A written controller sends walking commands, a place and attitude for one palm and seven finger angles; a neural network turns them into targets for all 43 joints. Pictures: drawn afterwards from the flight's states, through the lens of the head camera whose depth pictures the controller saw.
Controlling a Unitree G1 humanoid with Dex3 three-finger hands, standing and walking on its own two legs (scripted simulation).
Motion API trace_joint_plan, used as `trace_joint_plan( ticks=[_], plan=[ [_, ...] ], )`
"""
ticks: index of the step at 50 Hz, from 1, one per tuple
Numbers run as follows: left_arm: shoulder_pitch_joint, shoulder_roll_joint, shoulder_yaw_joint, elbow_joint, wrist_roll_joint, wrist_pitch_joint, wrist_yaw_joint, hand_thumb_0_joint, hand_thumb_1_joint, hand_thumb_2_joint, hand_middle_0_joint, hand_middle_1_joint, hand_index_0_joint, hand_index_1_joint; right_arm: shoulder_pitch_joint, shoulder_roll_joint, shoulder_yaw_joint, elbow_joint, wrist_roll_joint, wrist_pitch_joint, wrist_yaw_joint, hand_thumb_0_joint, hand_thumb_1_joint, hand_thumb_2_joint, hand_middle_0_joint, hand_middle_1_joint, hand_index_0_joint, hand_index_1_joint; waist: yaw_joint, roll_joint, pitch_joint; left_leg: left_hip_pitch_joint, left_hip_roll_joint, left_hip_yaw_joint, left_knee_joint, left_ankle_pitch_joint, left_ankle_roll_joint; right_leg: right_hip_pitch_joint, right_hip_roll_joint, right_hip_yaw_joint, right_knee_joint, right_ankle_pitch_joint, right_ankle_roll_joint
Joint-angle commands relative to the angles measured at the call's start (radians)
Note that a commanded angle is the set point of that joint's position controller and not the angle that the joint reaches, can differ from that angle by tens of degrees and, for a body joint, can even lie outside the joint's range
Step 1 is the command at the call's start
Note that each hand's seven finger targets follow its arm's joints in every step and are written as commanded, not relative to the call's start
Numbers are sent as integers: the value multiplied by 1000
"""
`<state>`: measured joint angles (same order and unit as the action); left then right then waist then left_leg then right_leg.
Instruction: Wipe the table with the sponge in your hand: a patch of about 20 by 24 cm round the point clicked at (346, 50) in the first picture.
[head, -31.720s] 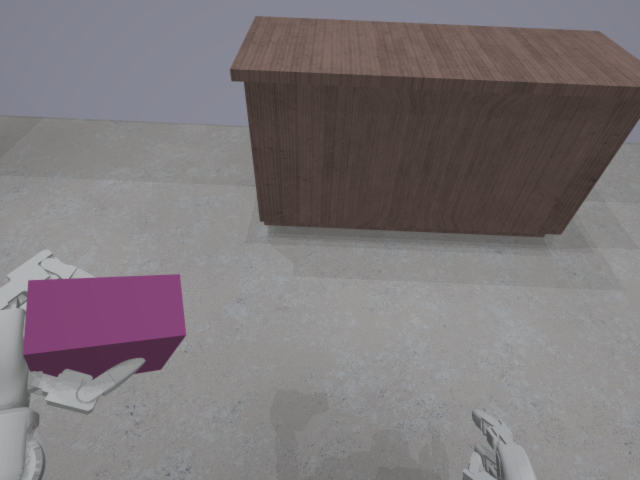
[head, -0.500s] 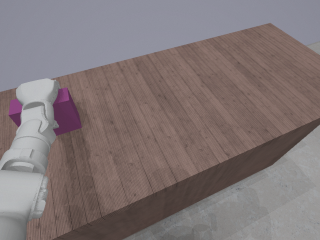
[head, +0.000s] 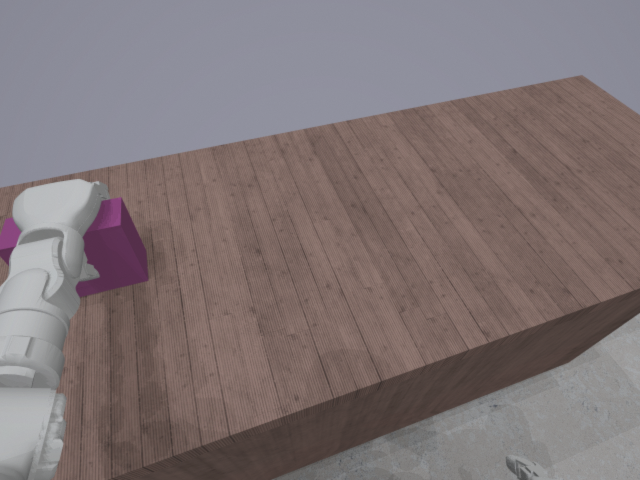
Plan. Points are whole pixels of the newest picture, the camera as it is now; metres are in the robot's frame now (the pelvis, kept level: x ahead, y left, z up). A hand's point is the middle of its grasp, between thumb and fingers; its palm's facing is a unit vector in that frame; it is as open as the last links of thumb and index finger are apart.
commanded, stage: wipe back along the first lane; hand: left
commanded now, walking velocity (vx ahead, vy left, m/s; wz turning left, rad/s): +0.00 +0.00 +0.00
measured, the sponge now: (87, 260) +0.38 +0.35 +0.03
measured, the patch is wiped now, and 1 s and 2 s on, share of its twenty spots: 1.00 1.00 1.00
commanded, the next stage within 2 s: lift the sponge slowly off the table in 1.70 s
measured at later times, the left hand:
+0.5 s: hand (73, 256) +0.36 +0.35 +0.06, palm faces -0.07 -0.02 -1.00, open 9.6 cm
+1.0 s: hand (85, 288) +0.31 +0.31 +0.06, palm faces -0.03 -0.02 -1.00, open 9.7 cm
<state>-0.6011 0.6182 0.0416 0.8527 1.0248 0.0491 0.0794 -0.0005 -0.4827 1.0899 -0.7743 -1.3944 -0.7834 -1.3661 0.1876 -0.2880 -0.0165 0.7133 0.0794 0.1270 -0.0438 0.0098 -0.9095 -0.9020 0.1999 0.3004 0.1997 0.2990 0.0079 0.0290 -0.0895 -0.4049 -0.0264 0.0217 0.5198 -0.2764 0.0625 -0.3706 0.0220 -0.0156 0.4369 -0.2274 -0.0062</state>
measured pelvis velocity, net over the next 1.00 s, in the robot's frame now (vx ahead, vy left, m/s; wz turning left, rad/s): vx -0.01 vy -0.01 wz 0.01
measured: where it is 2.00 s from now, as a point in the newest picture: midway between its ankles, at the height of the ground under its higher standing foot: outside the picture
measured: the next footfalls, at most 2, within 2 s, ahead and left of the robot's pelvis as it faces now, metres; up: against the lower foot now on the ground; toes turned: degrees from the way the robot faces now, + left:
none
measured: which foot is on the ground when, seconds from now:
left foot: down 0.00-1.00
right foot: down 0.00-1.00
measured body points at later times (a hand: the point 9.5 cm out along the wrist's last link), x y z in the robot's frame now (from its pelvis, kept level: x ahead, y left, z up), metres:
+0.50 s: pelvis -0.01 +0.01 +0.00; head +0.02 +0.00 +0.45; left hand +0.36 +0.34 +0.12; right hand +0.12 -0.25 -0.12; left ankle -0.02 +0.07 -0.74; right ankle -0.01 -0.13 -0.74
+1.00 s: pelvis -0.01 -0.01 +0.00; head +0.01 -0.03 +0.45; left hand +0.31 +0.31 +0.12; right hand +0.19 -0.24 -0.10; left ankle -0.02 +0.07 -0.74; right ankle -0.01 -0.13 -0.74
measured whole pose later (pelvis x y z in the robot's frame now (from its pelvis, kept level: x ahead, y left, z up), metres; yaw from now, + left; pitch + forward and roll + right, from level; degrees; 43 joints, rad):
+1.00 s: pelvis -0.01 -0.01 +0.00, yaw +1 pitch +5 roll -1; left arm -0.28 0.50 -0.03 0.45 0.97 0.24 0.10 0.00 -0.47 1.09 -0.75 -1.40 -0.77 -1.38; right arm 0.11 -0.28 0.02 0.66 0.08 0.12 -0.03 0.01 -0.91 -0.90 0.20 0.30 0.20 0.30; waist 0.06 0.06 -0.08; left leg -0.32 -0.03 0.01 0.50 -0.27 0.05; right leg -0.29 0.02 -0.03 0.45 -0.24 -0.02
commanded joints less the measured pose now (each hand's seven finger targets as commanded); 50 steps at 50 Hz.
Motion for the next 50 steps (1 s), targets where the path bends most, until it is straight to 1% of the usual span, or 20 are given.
trace_joint_plan(
  ticks=[1, 4, 6, 10, 14, 16, 17, 18, 19, 21, 27, 29, 30, 33, 38, 39, 42, 44, 48, 50],
  plan=[
    [-325, 288, 55, -118, 24, 11, 27, 0, 100, 1300, -1200, -1600, -1200, -1600, 16, -161, -54, -87, -9, -17, -5, 0, -900, -900, 200, 300, 200, 300, -11, 41, -277, 216, 39, -65, -21, 434, -30, 51, 8, 11, -2, 277, -77],
    [-357, 345, 90, -118, 30, 9, 23, 0, 100, 1300, -1200, -1600, -1200, -1600, 6, -166, -46, -92, -8, -14, -10, 0, -900, -900, 200, 300, 200, 300, -3, 55, -292, 202, 34, -71, -33, 424, -31, 69, 7, 15, -2, 270, -82],
    [-303, 259, 31, -112, 30, 10, 18, 0, 100, 1300, -1200, -1600, -1200, -1600, 15, -156, -52, -97, -11, -17, -4, 0, -900, -900, 200, 300, 200, 300, -5, 62, -293, 229, 40, -73, -21, 449, -36, 48, 9, 5, 1, 260, -80],
    [-186, 202, 18, -178, -1, 6, 9, 0, 100, 1300, -1200, -1600, -1200, -1600, 4, -154, -57, -116, -12, -13, 4, 0, -900, -900, 200, 300, 200, 300, 9, 38, -313, 258, 49, -89, -13, 517, -44, 64, 13, 10, -2, 280, -80],
    [-125, 215, 55, -188, -28, 24, 15, 0, 100, 1300, -1200, -1600, -1200, -1600, -30, -159, -47, -121, -5, -9, 4, 0, -900, -900, 200, 300, 200, 300, 20, -6, -254, 196, 43, -86, -45, 416, -39, 81, 11, 15, -14, 246, -81],
    [-137, 162, -5, -175, -21, 43, 15, 0, 100, 1300, -1200, -1600, -1200, -1600, -26, -155, -45, -121, -3, -10, 6, 0, -900, -900, 200, 300, 200, 300, 5, -12, -220, 183, 42, -86, -52, 355, -38, 54, 12, 4, -16, 193, -75],
    [-138, 176, 7, -165, -16, 52, 17, 0, 100, 1300, -1200, -1600, -1200, -1600, -25, -158, -45, -115, -3, -9, 6, 0, -900, -900, 200, 300, 200, 300, 8, -20, -202, 181, 42, -88, -54, 342, -37, 48, 12, 5, -21, 181, -78],
    [-122, 154, -12, -173, -17, 59, 15, 0, 100, 1300, -1200, -1600, -1200, -1600, -32, -155, -45, -119, -3, -10, 8, 0, -900, -900, 200, 300, 200, 300, 11, -2, -209, 183, 39, -83, -57, 330, -37, 54, 11, 9, -23, 176, -78],
    [-113, 187, 27, -207, -24, 54, 15, 0, 100, 1300, -1200, -1600, -1200, -1600, -43, -156, -43, -125, -2, -13, 7, 0, -900, -900, 200, 300, 200, 300, 25, 18, -236, 191, 40, -91, -60, 360, -39, 76, 11, 15, -19, 192, -85],
    [-69, 122, -24, -231, -21, 61, 12, 0, 100, 1300, -1200, -1600, -1200, -1600, -42, -148, -46, -132, -4, -14, 11, 0, -900, -900, 200, 300, 200, 300, 20, 4, -244, 212, 42, -92, -49, 393, -44, 77, 11, 9, -14, 206, -81],
    [46, 71, -36, -290, -46, 96, 15, 0, 100, 1300, -1200, -1600, -1200, -1600, -80, -145, -41, -151, -1, -18, 16, 0, -900, -900, 200, 300, 200, 300, 32, -33, -192, 187, 42, -98, -64, 336, -45, 79, 13, 11, -20, 175, -79],
    [54, 93, -5, -332, -50, 106, 19, 0, 100, 1300, -1200, -1600, -1200, -1600, -102, -146, -37, -155, -1, -20, 15, 0, -900, -900, 200, 300, 200, 300, 41, -16, -197, 193, 43, -105, -71, 349, -47, 89, 13, 16, -17, 177, -84],
    [78, 50, -48, -324, -49, 119, 18, 0, 100, 1300, -1200, -1600, -1200, -1600, -98, -142, -37, -161, -1, -21, 16, 0, -900, -900, 200, 300, 200, 300, 35, -21, -179, 190, 38, -95, -67, 320, -41, 88, 14, 9, -21, 167, -80],
    [106, 25, -62, -338, -49, 145, 19, 0, 100, 1300, -1200, -1600, -1200, -1600, -116, -137, -32, -164, 1, -24, 16, 0, -900, -900, 200, 300, 200, 300, 35, -38, -157, 180, 35, -96, -73, 288, -43, 79, 14, 11, -23, 151, -78],
    [119, 18, -72, -370, -49, 171, 11, 0, 100, 1300, -1200, -1600, -1200, -1600, -140, -133, -22, -173, 0, -28, 10, 0, -900, -900, 200, 300, 200, 300, 38, -40, -153, 173, 25, -88, -77, 259, -36, 101, 12, 16, -26, 151, -79],
    [125, 49, -36, -403, -54, 168, 11, 0, 100, 1300, -1200, -1600, -1200, -1600, -151, -135, -20, -177, 0, -31, 8, 0, -900, -900, 200, 300, 200, 300, 45, -32, -170, 180, 26, -94, -78, 280, -34, 118, 12, 25, -22, 170, -85],
    [154, -4, -85, -402, -51, 181, 5, 0, 100, 1300, -1200, -1600, -1200, -1600, -154, -127, -15, -180, 0, -35, 9, 0, -900, -900, 200, 300, 200, 300, 37, -53, -135, 175, 23, -88, -75, 262, -32, 105, 14, 20, -27, 165, -80],
    [154, 39, -42, -438, -58, 180, 3, 0, 100, 1300, -1200, -1600, -1200, -1600, -168, -132, -13, -185, -2, -36, 5, 0, -900, -900, 200, 300, 200, 300, 44, -51, -152, 175, 20, -88, -79, 257, -26, 127, 12, 39, -29, 176, -84],
    [227, -14, -82, -463, -57, 186, -2, 0, 100, 1300, -1200, -1600, -1200, -1600, -174, -122, -11, -193, -3, -45, 8, 0, -900, -900, 200, 300, 200, 300, 46, -49, -142, 179, 14, -78, -69, 279, -27, 138, 11, 34, -25, 213, -78],
    [286, 14, -44, -489, -66, 185, 0, 0, 100, 1300, -1200, -1600, -1200, -1600, -174, -125, -12, -196, -4, -49, 7, 0, -900, -900, 200, 300, 200, 300, 58, -46, -165, 183, 12, -78, -65, 293, -22, 167, 11, 34, -20, 232, -79]
  ],
)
